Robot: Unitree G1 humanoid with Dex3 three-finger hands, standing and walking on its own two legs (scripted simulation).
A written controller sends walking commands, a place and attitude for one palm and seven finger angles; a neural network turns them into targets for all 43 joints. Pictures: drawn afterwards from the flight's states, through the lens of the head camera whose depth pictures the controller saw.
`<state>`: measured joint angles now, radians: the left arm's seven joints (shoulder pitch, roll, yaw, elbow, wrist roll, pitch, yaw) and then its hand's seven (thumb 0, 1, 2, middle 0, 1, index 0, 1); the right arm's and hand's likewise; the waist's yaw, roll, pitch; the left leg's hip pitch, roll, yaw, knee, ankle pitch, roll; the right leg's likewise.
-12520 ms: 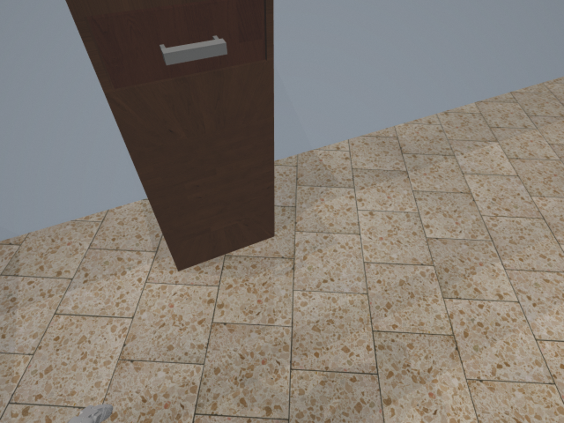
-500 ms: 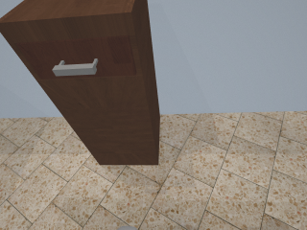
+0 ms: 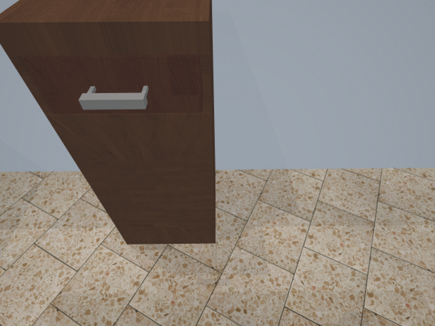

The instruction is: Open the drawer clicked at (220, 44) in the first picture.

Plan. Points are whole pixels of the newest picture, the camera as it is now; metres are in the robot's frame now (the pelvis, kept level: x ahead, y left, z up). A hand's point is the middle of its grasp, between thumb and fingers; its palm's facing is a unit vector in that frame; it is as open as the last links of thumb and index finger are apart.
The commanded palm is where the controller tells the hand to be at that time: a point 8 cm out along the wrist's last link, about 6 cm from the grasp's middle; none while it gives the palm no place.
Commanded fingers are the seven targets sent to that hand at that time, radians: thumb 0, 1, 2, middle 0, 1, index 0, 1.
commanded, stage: come to a stop and stand still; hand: left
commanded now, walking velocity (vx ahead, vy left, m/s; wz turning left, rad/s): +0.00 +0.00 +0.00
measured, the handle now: (116, 95) +0.56 +0.28 +0.12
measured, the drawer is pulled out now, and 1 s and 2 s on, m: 0.00 0.00 0.00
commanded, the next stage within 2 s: look again from close up in 0.20 s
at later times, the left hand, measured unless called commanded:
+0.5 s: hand out of the picture +0.00 +0.19 -0.18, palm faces +0.00 -0.97 -0.22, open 7.3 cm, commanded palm none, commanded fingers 0.00 0.90 0.90 -0.20 -0.30 -0.20 -0.30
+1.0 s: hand out of the picture -0.01 +0.16 -0.18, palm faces +0.01 -0.98 -0.19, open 7.3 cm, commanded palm none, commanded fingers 0.00 0.90 0.90 -0.20 -0.30 -0.20 -0.30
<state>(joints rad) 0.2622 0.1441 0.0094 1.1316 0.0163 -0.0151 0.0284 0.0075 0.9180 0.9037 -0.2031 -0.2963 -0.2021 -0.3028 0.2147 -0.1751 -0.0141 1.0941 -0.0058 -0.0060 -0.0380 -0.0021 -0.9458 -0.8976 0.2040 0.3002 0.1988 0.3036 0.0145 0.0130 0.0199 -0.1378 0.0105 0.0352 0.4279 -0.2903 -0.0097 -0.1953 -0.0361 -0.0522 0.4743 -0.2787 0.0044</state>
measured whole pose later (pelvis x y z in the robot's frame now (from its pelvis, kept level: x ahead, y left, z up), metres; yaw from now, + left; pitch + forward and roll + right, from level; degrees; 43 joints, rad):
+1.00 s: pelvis -0.01 +0.00 +0.00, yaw -1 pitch -1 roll +1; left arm 0.29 0.14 -0.01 1.13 0.02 -0.02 0.02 0.00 0.91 0.90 -0.20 -0.30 -0.20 -0.30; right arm 0.31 -0.15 0.02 1.11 -0.01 -0.02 -0.02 0.00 -0.91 -0.90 0.20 0.30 0.20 0.30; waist 0.00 0.01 0.03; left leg -0.15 0.02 0.04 0.47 -0.31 -0.01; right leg -0.21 -0.03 -0.04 0.52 -0.29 -0.01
